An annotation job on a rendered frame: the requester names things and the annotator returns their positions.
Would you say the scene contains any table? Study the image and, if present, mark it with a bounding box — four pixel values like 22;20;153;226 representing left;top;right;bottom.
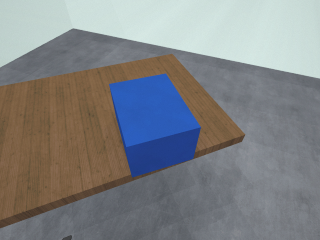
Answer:
0;54;245;228

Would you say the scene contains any carton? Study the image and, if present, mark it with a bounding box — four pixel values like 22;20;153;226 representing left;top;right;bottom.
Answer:
109;73;201;178

